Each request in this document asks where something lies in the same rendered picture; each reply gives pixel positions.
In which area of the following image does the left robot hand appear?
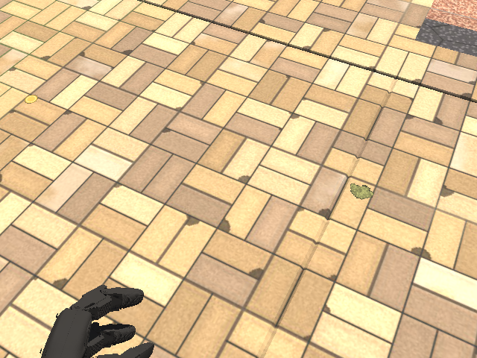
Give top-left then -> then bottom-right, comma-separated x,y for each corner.
40,285 -> 154,358

